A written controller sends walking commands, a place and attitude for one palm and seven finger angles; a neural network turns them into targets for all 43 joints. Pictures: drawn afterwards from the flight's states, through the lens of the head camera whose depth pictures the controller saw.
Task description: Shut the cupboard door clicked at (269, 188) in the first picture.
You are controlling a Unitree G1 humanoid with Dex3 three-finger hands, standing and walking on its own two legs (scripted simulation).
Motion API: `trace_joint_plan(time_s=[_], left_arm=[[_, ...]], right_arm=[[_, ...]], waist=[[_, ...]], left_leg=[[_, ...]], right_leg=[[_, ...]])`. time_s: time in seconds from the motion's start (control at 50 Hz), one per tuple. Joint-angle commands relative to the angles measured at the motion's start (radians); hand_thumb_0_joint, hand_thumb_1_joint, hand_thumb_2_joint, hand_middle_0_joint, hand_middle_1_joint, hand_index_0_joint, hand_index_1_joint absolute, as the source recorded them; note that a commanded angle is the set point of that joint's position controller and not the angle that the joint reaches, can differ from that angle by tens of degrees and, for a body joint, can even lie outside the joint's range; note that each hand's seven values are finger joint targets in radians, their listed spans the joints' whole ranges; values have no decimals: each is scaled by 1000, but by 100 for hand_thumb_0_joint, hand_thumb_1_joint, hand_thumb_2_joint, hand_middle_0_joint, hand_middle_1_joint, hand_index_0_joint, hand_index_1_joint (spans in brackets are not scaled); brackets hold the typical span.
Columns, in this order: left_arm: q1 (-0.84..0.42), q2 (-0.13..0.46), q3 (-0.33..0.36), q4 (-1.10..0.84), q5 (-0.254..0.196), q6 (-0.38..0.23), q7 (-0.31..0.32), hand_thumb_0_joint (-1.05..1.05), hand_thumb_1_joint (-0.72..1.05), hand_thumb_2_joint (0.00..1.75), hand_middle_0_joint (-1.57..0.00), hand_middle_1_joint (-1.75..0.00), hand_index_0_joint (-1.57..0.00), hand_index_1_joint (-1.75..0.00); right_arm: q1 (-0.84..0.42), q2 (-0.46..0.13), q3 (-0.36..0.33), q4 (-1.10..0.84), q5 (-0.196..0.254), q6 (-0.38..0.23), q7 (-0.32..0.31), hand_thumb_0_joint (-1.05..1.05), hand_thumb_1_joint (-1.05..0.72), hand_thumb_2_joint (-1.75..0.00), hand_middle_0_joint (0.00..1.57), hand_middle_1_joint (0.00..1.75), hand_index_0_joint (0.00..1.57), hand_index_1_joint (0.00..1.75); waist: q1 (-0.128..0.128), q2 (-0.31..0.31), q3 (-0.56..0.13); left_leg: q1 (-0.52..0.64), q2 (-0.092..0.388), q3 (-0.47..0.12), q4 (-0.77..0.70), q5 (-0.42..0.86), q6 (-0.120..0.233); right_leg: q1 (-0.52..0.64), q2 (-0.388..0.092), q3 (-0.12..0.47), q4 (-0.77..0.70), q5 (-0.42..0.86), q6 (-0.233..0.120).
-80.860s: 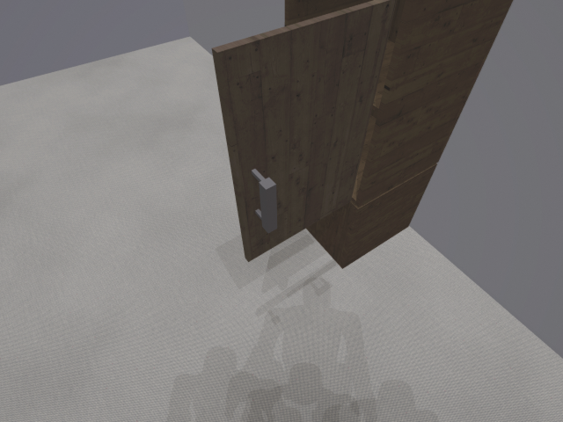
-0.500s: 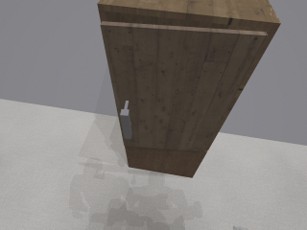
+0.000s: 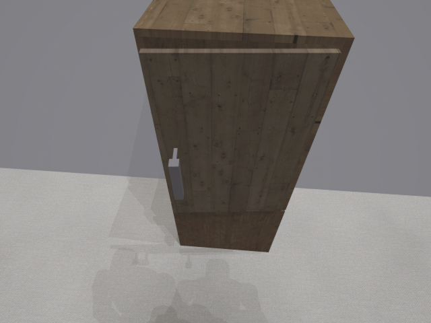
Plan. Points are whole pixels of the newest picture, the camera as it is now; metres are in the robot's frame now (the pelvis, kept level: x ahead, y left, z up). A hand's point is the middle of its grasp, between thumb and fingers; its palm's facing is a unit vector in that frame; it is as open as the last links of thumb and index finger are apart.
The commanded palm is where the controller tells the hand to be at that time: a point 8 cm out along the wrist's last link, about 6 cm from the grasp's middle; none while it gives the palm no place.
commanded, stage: come to a stop and stand still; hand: left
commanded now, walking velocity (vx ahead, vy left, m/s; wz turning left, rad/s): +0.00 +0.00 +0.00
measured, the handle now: (177, 174) +0.51 +0.13 -0.09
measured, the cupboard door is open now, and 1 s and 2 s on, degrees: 6 6 6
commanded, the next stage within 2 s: look again from close up in 0.26 s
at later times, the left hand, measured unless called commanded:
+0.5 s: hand out of the picture -0.03 +0.15 -0.18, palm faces +0.03 -0.98 -0.17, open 7.3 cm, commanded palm none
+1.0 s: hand out of the picture +0.03 +0.18 -0.18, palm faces +0.01 -0.97 -0.22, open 7.3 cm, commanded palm none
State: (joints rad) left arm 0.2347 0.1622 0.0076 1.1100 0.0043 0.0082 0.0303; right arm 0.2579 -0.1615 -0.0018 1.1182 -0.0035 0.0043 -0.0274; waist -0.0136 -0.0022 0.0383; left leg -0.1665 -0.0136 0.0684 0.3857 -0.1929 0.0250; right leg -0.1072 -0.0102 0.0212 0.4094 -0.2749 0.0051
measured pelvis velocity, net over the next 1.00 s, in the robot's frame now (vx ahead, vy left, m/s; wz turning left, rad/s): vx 0.01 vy -0.01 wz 0.00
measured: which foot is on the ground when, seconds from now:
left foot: down 0.00-1.00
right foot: down 0.00-1.00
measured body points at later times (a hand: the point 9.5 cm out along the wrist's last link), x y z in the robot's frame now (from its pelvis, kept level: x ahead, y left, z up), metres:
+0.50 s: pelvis -0.01 +0.00 -0.01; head +0.01 -0.01 +0.44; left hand -0.03 +0.21 -0.16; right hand -0.01 -0.22 -0.17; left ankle +0.01 +0.10 -0.74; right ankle -0.03 -0.12 -0.74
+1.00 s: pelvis +0.01 -0.01 -0.01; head +0.02 -0.01 +0.44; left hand +0.03 +0.23 -0.16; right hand +0.05 -0.25 -0.16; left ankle +0.01 +0.10 -0.74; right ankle -0.03 -0.12 -0.74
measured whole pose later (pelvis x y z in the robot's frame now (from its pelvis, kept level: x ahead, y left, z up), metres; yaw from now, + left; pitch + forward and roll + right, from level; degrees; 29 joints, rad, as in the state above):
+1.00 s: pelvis +0.01 -0.01 -0.01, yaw +0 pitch +0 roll +1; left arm 0.25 0.20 -0.01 1.07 0.01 -0.02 0.03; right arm 0.21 -0.20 0.01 1.09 -0.01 -0.03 -0.02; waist 0.00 -0.01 0.03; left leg -0.21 0.00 0.06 0.46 -0.24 0.02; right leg -0.15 0.00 0.02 0.48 -0.32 -0.01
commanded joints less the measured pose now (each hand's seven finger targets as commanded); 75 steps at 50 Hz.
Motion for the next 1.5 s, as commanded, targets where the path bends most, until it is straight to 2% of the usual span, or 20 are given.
trace_joint_plan(time_s=[0.0,0.14,0.32,0.34,0.36,0.4,0.42,0.5,0.6,0.96,1.02,1.1,1.18,1.24,1.28,1.32,1.36,1.38,1.44,1.48], left_arm=[[51,87,10,-14,4,-5,4,0,90,90,-20,-30,-20,-30],[77,78,10,-3,2,-8,3,0,90,90,-20,-30,-20,-30],[108,55,7,12,3,-14,6,0,90,90,-20,-30,-20,-30],[173,74,-10,22,26,-59,43,0,90,90,-20,-30,-20,-30],[128,126,3,-25,10,-60,36,0,90,90,-20,-30,-20,-30],[114,98,-4,-32,10,-54,24,0,90,90,-20,-30,-20,-30],[121,84,-3,-38,13,-56,23,0,90,90,-20,-30,-20,-30],[129,57,-11,-37,10,-51,17,0,90,90,-20,-30,-20,-30],[119,77,-9,-50,10,-47,17,0,90,90,-20,-30,-20,-30],[59,176,8,-69,9,-45,8,0,90,90,-20,-30,-20,-30],[91,117,0,-46,12,-29,7,0,90,90,-20,-30,-20,-30],[99,117,6,-54,20,-11,-7,0,90,90,-20,-30,-20,-30],[122,109,15,-66,27,-5,-16,0,90,90,-20,-30,-20,-30],[168,110,24,-64,25,-10,-20,0,90,90,-20,-30,-20,-30],[208,136,34,-56,23,-15,-17,0,90,90,-20,-30,-20,-30],[277,157,46,-40,27,-15,-7,0,90,90,-20,-30,-20,-30],[298,124,43,-39,35,-18,2,0,90,90,-20,-30,-20,-30],[292,119,44,-43,34,-17,5,0,90,90,-20,-30,-20,-30],[269,122,45,-59,39,-13,13,0,90,90,-20,-30,-20,-30],[212,122,43,-73,32,-7,6,0,90,90,-20,-30,-20,-30]], right_arm=[[50,-98,-15,-13,-7,-6,-4,0,-90,-90,20,30,20,30],[83,-80,-13,-1,-7,-9,-7,0,-90,-90,20,30,20,30],[111,-68,-14,7,-3,-14,-13,0,-90,-90,20,30,20,30],[-5,-98,-5,-59,-2,-44,6,0,-90,-90,20,30,20,30],[65,-49,-7,-83,-6,-32,11,0,-90,-90,20,30,20,30],[102,-67,-9,-68,-12,-33,10,0,-90,-90,20,30,20,30],[115,-58,-7,-78,-16,-41,10,0,-90,-90,20,30,20,30],[96,-78,-9,-101,-9,-41,5,0,-90,-90,20,30,20,30],[72,-102,-10,-94,-8,-42,7,0,-90,-90,20,30,20,30],[-27,-164,-18,-69,-7,-49,0,0,-90,-90,20,30,20,30],[-4,-109,-6,-49,-12,-39,-1,0,-90,-90,20,30,20,30],[-4,-153,-22,-56,-20,-26,-2,0,-90,-90,20,30,20,30],[9,-174,-39,-70,-22,-20,-9,0,-90,-90,20,30,20,30],[5,-162,-43,-80,-22,-23,-14,0,-90,-90,20,30,20,30],[-7,-120,-38,-90,-19,-27,-18,0,-90,-90,20,30,20,30],[-62,-68,-30,-120,-20,-26,-19,0,-90,-90,20,30,20,30],[-98,-74,-36,-130,-17,-30,-21,0,-90,-90,20,30,20,30],[-105,-68,-37,-131,-14,-30,-19,0,-90,-90,20,30,20,30],[-114,-38,-34,-139,-11,-29,-14,0,-90,-90,20,30,20,30],[-29,-30,-32,-118,-10,-29,-20,0,-90,-90,20,30,20,30]], waist=[[10,-27,103],[13,21,63],[10,-18,57],[47,68,46],[-19,71,-29],[-18,111,-5],[-9,129,-23],[-2,-34,16],[7,-79,68],[18,-6,-42],[18,-14,-15],[14,37,44],[17,80,75],[30,43,20],[40,-104,-10],[76,-271,23],[82,-186,23],[76,-136,18],[59,-93,17],[0,-90,-25]], left_leg=[[-25,98,-125,-117,-53,-11],[-21,102,-125,-119,-56,-10],[4,108,-120,-97,7,-6],[-55,116,-79,132,158,-28],[-31,81,-100,92,-37,-23],[-69,93,-121,63,-41,-5],[-79,101,-131,59,25,4],[-80,101,-142,39,12,15],[-83,98,-142,7,18,21],[19,114,-105,21,179,15],[6,124,-104,16,100,16],[-40,169,-170,-37,-94,42],[-69,222,-242,-59,-133,82],[-78,195,-176,44,-18,69],[-166,111,-41,219,-2,27],[-359,27,40,429,-327,-6],[-443,47,1,600,-383,-1],[-448,50,11,607,-376,-3],[-376,50,41,480,-321,-3],[-181,30,66,288,-171,-2]], right_leg=[[-113,-79,87,-121,2,-38],[-86,-76,82,-119,29,-41],[-96,-76,74,-121,53,-40],[-104,-130,88,-84,359,-34],[-115,-148,115,-77,104,-61],[-153,-83,74,-35,-64,-71],[-121,-74,54,-11,11,-70],[-155,-64,63,-2,-4,-60],[-177,-66,62,0,4,-50],[-83,-89,75,-3,249,-47],[-94,-69,46,2,128,-38],[-166,-34,5,48,-63,-42],[-206,-18,-31,101,-87,-42],[-145,-38,10,60,-5,-54],[-37,-103,116,-17,138,-85],[83,-214,237,-58,529,-169],[137,-239,229,-18,816,-249],[156,-220,190,0,871,-255],[101,-182,148,15,826,-239],[-3,-128,90,66,755,-198]])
